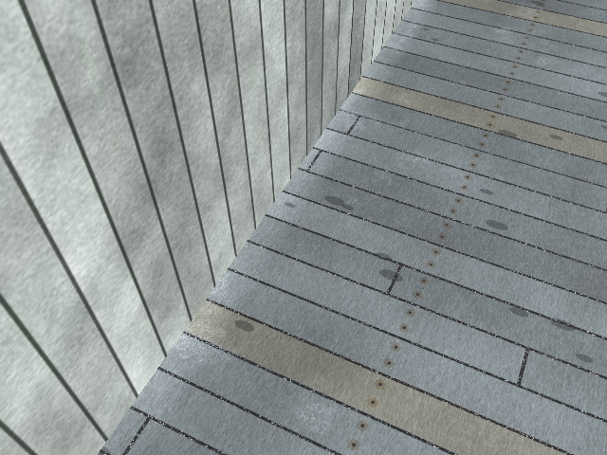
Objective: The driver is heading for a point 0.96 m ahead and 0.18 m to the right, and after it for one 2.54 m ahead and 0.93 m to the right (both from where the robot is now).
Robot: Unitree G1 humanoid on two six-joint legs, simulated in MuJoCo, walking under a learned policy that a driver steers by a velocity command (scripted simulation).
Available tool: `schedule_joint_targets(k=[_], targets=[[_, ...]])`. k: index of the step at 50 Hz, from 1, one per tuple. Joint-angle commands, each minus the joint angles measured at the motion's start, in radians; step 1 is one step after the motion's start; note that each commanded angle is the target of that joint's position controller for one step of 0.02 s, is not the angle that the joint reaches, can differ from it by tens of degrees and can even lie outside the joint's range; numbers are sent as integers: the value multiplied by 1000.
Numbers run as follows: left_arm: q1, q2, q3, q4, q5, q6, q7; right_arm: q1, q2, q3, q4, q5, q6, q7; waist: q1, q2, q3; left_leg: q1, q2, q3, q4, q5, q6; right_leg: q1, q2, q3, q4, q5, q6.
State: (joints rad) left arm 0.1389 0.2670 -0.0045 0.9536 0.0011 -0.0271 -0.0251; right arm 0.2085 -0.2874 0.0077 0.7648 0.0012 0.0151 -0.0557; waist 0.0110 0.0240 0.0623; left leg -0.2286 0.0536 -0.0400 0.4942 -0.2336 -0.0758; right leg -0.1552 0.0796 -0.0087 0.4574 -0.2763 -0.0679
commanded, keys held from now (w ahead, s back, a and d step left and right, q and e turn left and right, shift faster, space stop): no key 0.26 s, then w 0.52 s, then w+e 0.22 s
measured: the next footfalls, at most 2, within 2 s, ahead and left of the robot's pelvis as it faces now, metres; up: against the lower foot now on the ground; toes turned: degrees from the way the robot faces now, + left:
left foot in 0.58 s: +0.17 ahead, +0.17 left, +0.00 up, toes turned +3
right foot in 1.10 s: +0.49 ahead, -0.06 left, +0.00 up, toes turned -7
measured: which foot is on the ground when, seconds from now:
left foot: down 0.00-0.34, up 0.36-0.56, down 0.58-1.00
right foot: down 0.00-0.60, up 0.62-1.00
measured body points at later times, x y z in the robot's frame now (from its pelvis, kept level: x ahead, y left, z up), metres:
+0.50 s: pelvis +0.05 +0.03 +0.00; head +0.06 +0.04 +0.45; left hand +0.08 +0.32 -0.14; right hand +0.16 -0.24 -0.11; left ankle +0.06 +0.15 -0.71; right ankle -0.02 -0.08 -0.74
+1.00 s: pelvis +0.25 +0.07 +0.00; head +0.28 +0.08 +0.45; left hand +0.48 +0.28 -0.10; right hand +0.21 -0.22 -0.12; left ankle +0.13 +0.17 -0.74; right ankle +0.44 -0.08 -0.69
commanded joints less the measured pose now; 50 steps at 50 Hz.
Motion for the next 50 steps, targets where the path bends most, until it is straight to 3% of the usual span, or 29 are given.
schedule_joint_targets(k=[1, 2, 4, 5, 6, 13, 14, 16, 18, 19, 21, 23, 25, 27, 28, 29, 30, 31, 32, 33, 34, 35, 36, 38, 39, 40, 42, 46, 50], targets=[[29, 141, 25, -19, 16, -10, -4, 49, -158, -30, -44, -27, 1, -5, 2, -14, -88, 168, 61, -62, -75, 305, 62, -50, -139, 136, -95, 217, -31], [47, 124, 23, -8, 20, -5, -4, 16, -168, -34, -39, -22, -1, 4, 25, 48, -68, 94, 51, -47, -36, 260, 98, -22, -87, 78, -102, 100, -2], [3, 131, 22, -3, 20, -3, 1, -7, -111, -21, -44, -27, -16, 12, -8, 21, -49, 91, 29, -31, -34, 262, 78, -30, -84, 78, -74, 186, 11], [-7, 132, 24, -4, 15, 0, 3, -2, -108, -22, -31, -33, -19, 19, -6, 59, -52, 95, 17, -26, -42, 298, 66, -25, -102, 87, -70, 246, 5], [-3, 149, 26, 2, 13, 3, 4, 4, -102, -22, -25, -31, -23, 21, -9, 43, -59, 107, 16, -23, -38, 317, 59, -22, -100, 83, -61, 292, 2], [-8, 144, 28, 35, 10, 15, 6, 6, -104, -23, 15, -24, -22, 18, -8, -5, -82, 106, 10, -13, -39, 305, 59, 12, -107, 85, -57, 341, 2], [9, 138, 27, 47, 11, 18, 8, 24, -96, -22, 32, -24, -20, 17, -9, -14, -105, 115, -4, 4, -37, 211, 58, 20, -98, 77, -64, 244, -2], [22, 170, 41, 54, -2, 22, 11, 21, -95, -27, 43, -15, -17, 17, -2, -60, -58, 39, -60, 55, 28, -104, 69, -20, -103, 116, -95, -133, -48], [56, 214, 57, 49, -12, 6, 9, -48, -79, -23, 17, -2, -31, 16, 31, -142, 64, -156, -78, 77, 142, -221, 82, -42, -243, 331, -234, -479, -139], [71, 239, 66, 47, -16, -8, 8, -88, -74, -20, -3, 9, -47, 17, 45, -171, 122, -252, -57, 62, 191, -216, 94, -24, -334, 459, -299, -525, -193], [107, 231, 72, 38, -16, -43, 10, -130, -92, -23, -18, 25, -84, 24, 67, -172, 159, -403, 4, -6, 313, -272, 108, 73, -412, 542, -328, -371, -242], [117, 233, 77, 21, -28, -52, 22, -127, -110, -22, -22, 14, -114, 50, 57, -143, 112, -470, 59, -13, 301, -247, 106, 193, -408, 458, -303, -141, -219], [97, 232, 78, -1, -27, -42, 25, -110, -94, -14, -14, 14, -125, 73, 38, -100, 57, -312, 50, 37, 163, -156, 93, 153, -338, 314, -290, -28, -167], [46, 244, 78, -30, -38, -27, 18, -3, -71, -17, 45, 19, -128, 76, -25, -81, 9, -7, -22, 130, 37, 30, 71, -15, -273, 205, -246, 24, -136], [49, 238, 75, -36, -30, -28, 13, 79, -102, -37, 80, 16, -122, 71, -61, -74, -34, 139, -71, 152, 36, 55, 66, -75, -235, 170, -164, 132, -117], [48, 221, 66, -50, -21, -25, 6, 162, -134, -58, 106, 12, -121, 68, -108, -52, -90, 241, -67, 134, 19, 72, 85, -102, -188, 116, -15, 239, -89], [17, 154, 45, -72, -11, -24, 2, 279, -201, -82, 130, 3, -116, 62, -172, 71, -117, 343, 77, -73, -93, -55, 151, -219, -102, 38, 299, 197, -31], [62, 60, 20, -119, -17, -42, 4, 398, -291, -96, 153, -28, -124, 76, -156, 336, -213, 487, 338, -629, -279, -206, 336, -460, 52, 75, 655, -276, 14], [30, 153, 40, -115, -55, -61, 7, 308, -231, -81, 139, -21, -130, 81, -135, 173, -131, 434, 366, -685, -331, -383, 368, -586, 9, 217, 758, -302, -11], [52, 198, 52, -111, -78, -71, 5, 217, -179, -70, 126, -14, -133, 80, -90, 160, -16, 360, 330, -521, -323, -346, 328, -632, -62, 215, 741, -197, -49], [53, 203, 55, -99, -67, -72, 9, 149, -141, -60, 109, -14, -136, 81, -61, 101, 13, 312, 269, -399, -329, -216, 291, -594, -113, 172, 697, -96, -52], [36, 183, 55, -99, -42, -71, 14, 118, -149, -64, 104, -14, -136, 85, -47, 49, 16, 285, 246, -333, -348, -110, 272, -570, -143, 146, 631, -19, -43], [15, 177, 60, -99, -29, -56, 9, 116, -118, -54, 108, -26, -132, 78, -44, 42, 22, 265, 216, -268, -366, -9, 254, -533, -159, 140, 609, 48, -34], [-18, 122, 45, -116, -20, -34, -7, 138, -142, -58, 127, -25, -129, 59, -42, 21, 16, 252, 207, -181, -404, 145, 253, -528, -164, 108, 569, 137, 0], [-28, 117, 47, -126, -15, -25, -9, 137, -138, -57, 137, -11, -124, 57, -28, 24, 14, 241, 189, -138, -407, 200, 250, -533, -168, 81, 543, 168, 20], [-24, 100, 45, -123, -16, -17, -3, 126, -162, -68, 138, -2, -124, 53, -23, 46, 19, 228, 172, -80, -414, 247, 244, -531, -164, 64, 490, 191, 39], [-92, 88, 40, -150, -16, -12, 0, 147, -155, -69, 150, -6, -120, 44, -50, 48, 37, 191, 152, -2, -432, 258, 235, -517, -152, 49, 376, 271, 66], [-209, 56, 31, -199, -16, -23, -8, 181, -170, -77, 190, -2, -119, 29, -71, 57, 56, 172, 157, 90, -438, 301, 215, -444, -117, 20, 168, 397, 64], [-263, 74, 39, -235, -23, -32, -17, 176, -190, -92, 206, 5, -107, 28, -63, 53, 51, 298, 208, 123, -369, 371, 197, -472, -111, 23, 108, 345, 24]])
Keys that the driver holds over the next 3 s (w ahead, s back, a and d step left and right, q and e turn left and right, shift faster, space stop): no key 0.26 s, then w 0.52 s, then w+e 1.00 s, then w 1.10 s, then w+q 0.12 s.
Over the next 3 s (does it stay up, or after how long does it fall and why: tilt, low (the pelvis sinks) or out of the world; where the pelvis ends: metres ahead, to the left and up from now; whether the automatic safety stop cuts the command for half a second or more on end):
stays up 1.24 -0.52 0.01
